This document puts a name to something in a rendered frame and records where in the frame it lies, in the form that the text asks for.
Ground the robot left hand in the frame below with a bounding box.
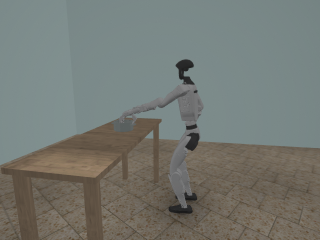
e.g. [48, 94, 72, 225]
[118, 109, 138, 124]

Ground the left robot forearm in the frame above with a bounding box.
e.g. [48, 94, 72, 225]
[132, 97, 163, 114]

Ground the robot left upper arm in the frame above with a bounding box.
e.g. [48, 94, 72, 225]
[158, 84, 190, 108]

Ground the pot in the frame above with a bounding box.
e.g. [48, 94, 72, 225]
[111, 119, 136, 132]

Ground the robot right shin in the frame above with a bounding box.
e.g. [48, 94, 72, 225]
[181, 168, 192, 196]

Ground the right robot forearm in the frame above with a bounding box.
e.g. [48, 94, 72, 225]
[194, 111, 202, 122]

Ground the robot head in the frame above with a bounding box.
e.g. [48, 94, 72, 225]
[175, 59, 195, 85]

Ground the robot right upper arm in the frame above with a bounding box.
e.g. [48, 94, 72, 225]
[197, 93, 204, 112]

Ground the table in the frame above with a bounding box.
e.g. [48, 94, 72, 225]
[1, 117, 162, 240]

